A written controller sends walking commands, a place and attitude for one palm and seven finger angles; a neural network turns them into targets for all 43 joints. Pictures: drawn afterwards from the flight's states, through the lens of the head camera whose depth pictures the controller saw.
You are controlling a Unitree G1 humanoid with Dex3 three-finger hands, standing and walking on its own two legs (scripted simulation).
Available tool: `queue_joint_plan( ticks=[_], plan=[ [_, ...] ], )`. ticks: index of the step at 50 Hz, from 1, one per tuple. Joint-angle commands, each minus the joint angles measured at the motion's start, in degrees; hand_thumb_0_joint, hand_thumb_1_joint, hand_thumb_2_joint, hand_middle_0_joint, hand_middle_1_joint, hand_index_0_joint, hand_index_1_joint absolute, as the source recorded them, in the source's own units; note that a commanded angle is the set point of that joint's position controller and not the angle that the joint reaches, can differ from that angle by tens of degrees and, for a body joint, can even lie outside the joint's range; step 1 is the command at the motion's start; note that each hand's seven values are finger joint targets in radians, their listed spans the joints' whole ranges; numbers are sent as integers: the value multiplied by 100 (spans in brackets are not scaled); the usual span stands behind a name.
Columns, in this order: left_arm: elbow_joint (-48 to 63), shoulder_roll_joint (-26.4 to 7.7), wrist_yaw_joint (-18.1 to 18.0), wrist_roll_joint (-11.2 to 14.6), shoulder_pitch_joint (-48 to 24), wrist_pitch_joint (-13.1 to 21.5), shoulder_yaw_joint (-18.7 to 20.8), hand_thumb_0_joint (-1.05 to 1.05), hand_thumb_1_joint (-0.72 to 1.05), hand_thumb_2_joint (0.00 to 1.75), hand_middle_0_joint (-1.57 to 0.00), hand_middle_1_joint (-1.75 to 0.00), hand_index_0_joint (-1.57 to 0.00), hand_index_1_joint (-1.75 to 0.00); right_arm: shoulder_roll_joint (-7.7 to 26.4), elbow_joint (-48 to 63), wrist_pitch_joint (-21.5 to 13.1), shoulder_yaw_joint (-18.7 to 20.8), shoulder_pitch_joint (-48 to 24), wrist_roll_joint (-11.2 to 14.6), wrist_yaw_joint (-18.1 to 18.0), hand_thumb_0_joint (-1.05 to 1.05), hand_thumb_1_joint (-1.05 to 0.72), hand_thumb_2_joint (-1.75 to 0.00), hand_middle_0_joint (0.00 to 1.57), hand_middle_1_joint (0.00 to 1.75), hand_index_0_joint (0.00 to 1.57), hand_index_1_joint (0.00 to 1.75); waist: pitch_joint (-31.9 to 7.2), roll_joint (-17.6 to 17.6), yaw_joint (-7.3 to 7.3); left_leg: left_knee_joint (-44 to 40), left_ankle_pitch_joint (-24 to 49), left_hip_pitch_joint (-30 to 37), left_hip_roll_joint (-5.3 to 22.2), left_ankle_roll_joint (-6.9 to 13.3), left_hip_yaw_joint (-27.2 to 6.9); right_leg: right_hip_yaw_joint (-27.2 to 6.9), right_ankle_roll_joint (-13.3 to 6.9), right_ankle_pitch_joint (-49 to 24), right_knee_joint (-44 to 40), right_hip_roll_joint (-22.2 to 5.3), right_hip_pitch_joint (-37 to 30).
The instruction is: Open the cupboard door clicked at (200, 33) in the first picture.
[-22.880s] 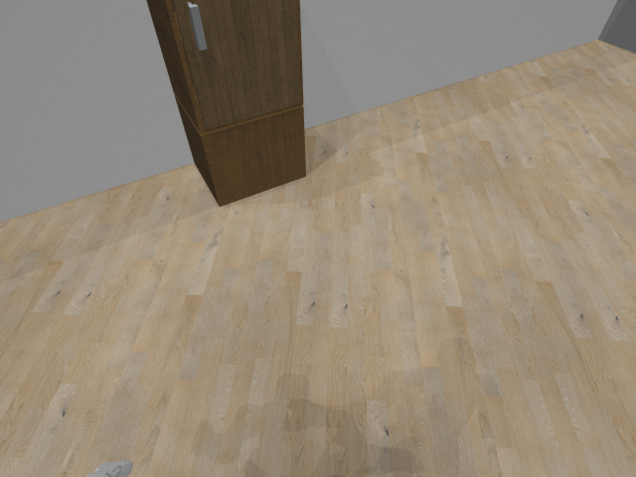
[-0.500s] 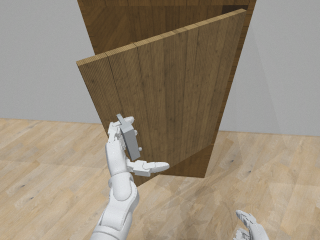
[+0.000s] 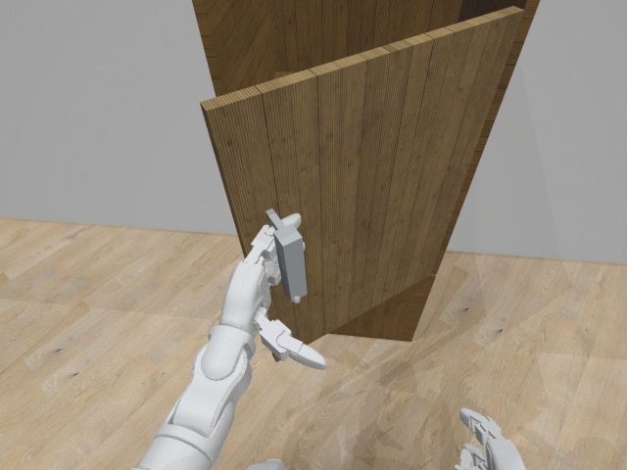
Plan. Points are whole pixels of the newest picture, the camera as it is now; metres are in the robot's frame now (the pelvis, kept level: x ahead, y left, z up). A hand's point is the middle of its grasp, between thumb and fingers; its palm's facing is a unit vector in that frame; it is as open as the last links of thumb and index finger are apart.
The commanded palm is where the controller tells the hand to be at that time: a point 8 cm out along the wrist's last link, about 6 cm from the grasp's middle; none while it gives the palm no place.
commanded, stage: slide the hand sideways off the handle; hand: left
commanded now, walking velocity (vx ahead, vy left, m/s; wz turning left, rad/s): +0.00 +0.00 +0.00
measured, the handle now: (284, 254) +0.38 +0.06 +0.07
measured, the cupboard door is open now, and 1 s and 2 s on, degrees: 37 39 39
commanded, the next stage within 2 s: draw the hand back to the body in 0.96 s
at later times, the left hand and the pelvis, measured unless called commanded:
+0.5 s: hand (274, 328) +0.27 +0.06 +0.07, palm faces -0.12 -0.99 -0.03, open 16.3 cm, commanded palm +0.25 +0.13 +0.07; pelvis +0.01 +0.00 +0.00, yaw -1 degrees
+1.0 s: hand (218, 349) +0.24 +0.13 +0.07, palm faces -0.06 -1.00 -0.05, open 16.2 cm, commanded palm +0.23 +0.18 +0.07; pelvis +0.02 -0.03 +0.00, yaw +0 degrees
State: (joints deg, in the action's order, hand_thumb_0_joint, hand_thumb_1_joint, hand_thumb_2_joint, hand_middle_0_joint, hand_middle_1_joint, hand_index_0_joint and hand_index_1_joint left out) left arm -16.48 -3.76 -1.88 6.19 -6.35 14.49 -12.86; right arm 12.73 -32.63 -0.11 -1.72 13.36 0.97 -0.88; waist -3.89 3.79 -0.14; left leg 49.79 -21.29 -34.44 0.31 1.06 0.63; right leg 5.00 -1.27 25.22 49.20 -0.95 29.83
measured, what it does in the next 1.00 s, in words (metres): stands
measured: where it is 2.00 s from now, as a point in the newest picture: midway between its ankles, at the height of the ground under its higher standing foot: outside the picture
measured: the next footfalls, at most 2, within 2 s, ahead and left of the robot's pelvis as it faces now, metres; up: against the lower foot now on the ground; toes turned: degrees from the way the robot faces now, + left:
none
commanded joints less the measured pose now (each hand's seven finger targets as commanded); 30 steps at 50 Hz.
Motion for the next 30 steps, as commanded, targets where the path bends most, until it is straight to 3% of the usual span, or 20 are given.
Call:
queue_joint_plan(
  ticks=[1,6,11,16,18,23,27,30],
  plan=[
    [1424,557,-151,18,-1330,279,31,0,-50,30,-15,-30,-15,-30,580,981,-437,221,-442,-13,17,0,-90,-90,20,30,20,30,-1226,-764,-117,-982,334,1211,-35,-25,-394,-81,-54,-728,-859,204,117],
    [1744,319,-348,-302,-803,375,134,0,-50,30,-15,-30,-15,-30,575,1097,-449,255,-419,-55,130,0,-90,-90,20,30,20,30,-1229,-675,-40,-944,409,1131,-8,-27,-312,-133,-78,-751,-796,199,66],
    [2192,58,-374,-370,-18,382,346,0,-50,30,-15,-30,-15,-30,541,1240,-406,238,-463,-70,158,0,-90,-90,20,30,20,30,-1169,-584,86,-949,589,1091,16,-34,-238,-163,-98,-925,-765,212,-83],
    [2820,-21,-298,-380,461,378,321,0,-50,30,-15,-30,-15,-30,522,1341,-401,239,-473,-76,138,0,-90,-90,20,30,20,30,-1168,-460,31,-854,729,1114,14,-22,-191,-189,-80,-1127,-736,208,-109],
    [3013,62,-204,-330,638,372,200,0,-50,30,-15,-30,-15,-30,512,1379,-429,233,-463,-66,123,0,-90,-90,20,30,20,30,-1118,-463,-40,-798,770,1113,9,-19,-184,-191,-54,-1252,-722,204,-73],
    [3120,-249,23,-217,805,358,464,0,-50,30,-15,-30,-15,-30,551,1345,-514,224,-431,-55,34,0,-90,-90,20,30,20,30,-990,-590,-103,-685,626,973,-30,1,-203,-221,-21,-1198,-730,201,32],
    [3201,-362,262,-37,1248,330,662,0,-50,30,-15,-30,-15,-30,550,1355,-585,216,-431,-38,-18,0,-90,-90,20,30,20,30,-1104,-566,-37,-617,810,939,-73,9,-162,-268,-9,-1497,-708,182,-140],
    [3196,-644,397,89,1426,293,1039,0,-50,30,-15,-30,-15,-30,564,1340,-602,223,-408,-34,-60,0,-90,-90,20,30,20,30,-1105,-718,4,-555,891,812,-102,11,-125,-341,26,-1714,-744,166,-285]
  ],
)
